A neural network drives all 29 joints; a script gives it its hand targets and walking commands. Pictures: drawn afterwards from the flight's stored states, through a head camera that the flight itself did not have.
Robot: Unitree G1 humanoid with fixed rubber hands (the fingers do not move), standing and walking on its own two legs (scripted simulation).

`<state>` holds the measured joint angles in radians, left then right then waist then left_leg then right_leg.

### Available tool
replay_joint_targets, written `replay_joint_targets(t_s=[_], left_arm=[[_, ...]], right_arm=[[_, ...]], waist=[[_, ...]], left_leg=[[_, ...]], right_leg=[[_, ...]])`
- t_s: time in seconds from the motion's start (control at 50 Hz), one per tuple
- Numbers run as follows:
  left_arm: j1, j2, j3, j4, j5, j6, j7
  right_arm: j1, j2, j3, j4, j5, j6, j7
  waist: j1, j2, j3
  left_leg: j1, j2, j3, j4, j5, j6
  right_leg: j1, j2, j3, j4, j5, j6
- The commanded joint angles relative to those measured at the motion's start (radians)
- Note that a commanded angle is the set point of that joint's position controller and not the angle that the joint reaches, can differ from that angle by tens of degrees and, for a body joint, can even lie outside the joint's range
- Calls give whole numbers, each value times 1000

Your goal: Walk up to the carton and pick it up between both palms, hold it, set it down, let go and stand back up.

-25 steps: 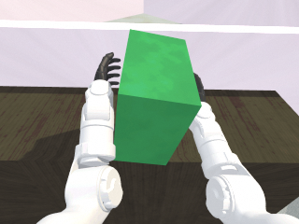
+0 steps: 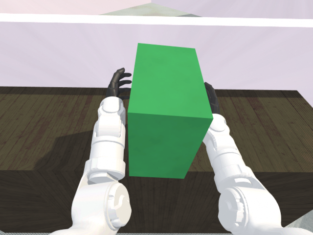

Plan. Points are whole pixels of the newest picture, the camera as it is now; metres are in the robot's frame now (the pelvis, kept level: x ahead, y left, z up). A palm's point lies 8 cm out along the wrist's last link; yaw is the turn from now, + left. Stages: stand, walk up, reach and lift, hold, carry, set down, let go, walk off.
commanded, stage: set down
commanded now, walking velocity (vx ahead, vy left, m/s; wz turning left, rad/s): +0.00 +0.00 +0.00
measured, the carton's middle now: (161, 112) +0.43 -0.03 +0.11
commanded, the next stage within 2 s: none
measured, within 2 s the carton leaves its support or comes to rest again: rests again in 0.98 s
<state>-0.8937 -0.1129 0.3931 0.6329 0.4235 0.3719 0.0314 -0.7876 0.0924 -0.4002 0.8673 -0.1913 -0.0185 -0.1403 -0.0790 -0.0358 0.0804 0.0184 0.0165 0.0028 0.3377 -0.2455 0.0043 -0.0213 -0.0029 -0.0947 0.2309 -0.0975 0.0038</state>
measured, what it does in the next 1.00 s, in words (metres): stands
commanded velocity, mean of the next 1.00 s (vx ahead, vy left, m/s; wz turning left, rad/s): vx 0.00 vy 0.00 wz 0.00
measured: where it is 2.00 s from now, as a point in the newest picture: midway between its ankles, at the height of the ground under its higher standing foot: outside the picture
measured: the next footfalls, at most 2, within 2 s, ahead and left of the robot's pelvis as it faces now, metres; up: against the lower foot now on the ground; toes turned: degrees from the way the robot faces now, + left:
none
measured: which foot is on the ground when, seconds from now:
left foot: down 0.00-1.00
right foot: down 0.00-1.00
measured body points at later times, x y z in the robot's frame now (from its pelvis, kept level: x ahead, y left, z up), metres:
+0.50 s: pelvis +0.00 +0.00 +0.00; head +0.01 +0.02 +0.45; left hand +0.44 +0.10 +0.15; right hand +0.41 -0.16 +0.12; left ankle -0.03 +0.11 -0.75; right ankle +0.03 -0.12 -0.75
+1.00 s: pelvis +0.01 +0.00 +0.00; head +0.02 +0.01 +0.45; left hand +0.44 +0.09 +0.13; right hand +0.40 -0.16 +0.10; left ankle -0.03 +0.11 -0.75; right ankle +0.03 -0.12 -0.75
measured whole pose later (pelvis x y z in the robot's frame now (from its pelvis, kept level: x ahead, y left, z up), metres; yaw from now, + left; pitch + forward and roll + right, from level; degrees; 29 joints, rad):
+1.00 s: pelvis +0.01 +0.00 +0.00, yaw -2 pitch -2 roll -1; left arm -0.88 -0.14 0.51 0.79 0.45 0.20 0.02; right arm -0.76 0.15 -0.60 0.85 -0.39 -0.06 -0.07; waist -0.04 -0.02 0.05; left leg -0.04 0.02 0.03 0.31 -0.24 0.00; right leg -0.11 0.00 -0.07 0.24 -0.10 0.00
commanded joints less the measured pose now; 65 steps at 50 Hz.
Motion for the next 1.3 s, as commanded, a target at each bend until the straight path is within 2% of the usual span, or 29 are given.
replay_joint_targets(t_s=[0.0, 0.06, 0.2, 0.34, 0.5, 0.6, 0.74, 0.94, 1.1, 1.2, 1.28], left_arm=[[-454, -450, -241, 21, -57, -41, -102], [-440, -444, -228, 39, -55, -43, -105], [-453, -471, -245, 56, -71, -76, -103], [-454, -456, -219, 86, -64, -101, -101], [-498, -449, -179, 121, -50, -139, -92], [-475, -424, -115, 167, -17, -144, -100], [-478, -415, -90, 167, -9, -168, -104], [-439, -408, -85, 154, 2, -202, -95], [-393, -424, -107, 148, 6, -232, -92], [-357, -418, -84, 157, 19, -228, -105], [-344, -412, -70, 147, 35, -229, -111]], right_arm=[[-721, 401, 302, -134, 10, -86, 148], [-705, 402, 292, -130, 3, -84, 145], [-697, 410, 250, -113, -27, -101, 148], [-693, 415, 231, -99, -52, -103, 160], [-699, 436, 195, -95, -91, -105, 180], [-679, 436, 145, -80, -134, -94, 189], [-643, 430, 82, -81, -190, -100, 201], [-596, 455, 99, -73, -205, -124, 213], [-556, 473, 135, -74, -206, -153, 210], [-524, 464, 119, -77, -226, -151, 204], [-498, 463, 106, -77, -236, -150, 204]], waist=[[13, 51, -449], [11, 31, -426], [-14, 57, -467], [5, 53, -481], [25, 47, -495], [36, 28, -445], [16, 41, -448], [40, 39, -453], [58, 44, -489], [46, 17, -440], [48, 25, -409]], left_leg=[[-1, -26, 49, -11, 403, -60], [-34, -29, 53, -17, 386, -54], [0, -25, 49, 0, 443, -64], [-24, -22, 55, -6, 434, -65], [-62, -23, 66, -31, 341, -54], [-98, -26, 81, -58, 267, -42], [-75, -25, 91, -65, 257, -43], [-87, -20, 101, -48, 315, -44], [-102, -18, 103, -28, 391, -48], [-147, -23, 108, -49, 339, -40], [-163, -23, 109, -69, 295, -31]], right_leg=[[239, 49, -60, 63, 309, 30], [267, 43, -49, 69, 357, 35], [227, 44, -55, 66, 379, 29], [233, 41, -51, 69, 392, 34], [222, 37, -51, 68, 340, 32], [232, 31, -49, 63, 305, 38], [193, 32, -60, 58, 265, 36], [186, 36, -52, 79, 303, 38], [208, 36, -42, 98, 380, 37], [251, 30, -40, 94, 390, 43], [263, 26, -39, 87, 359, 44]])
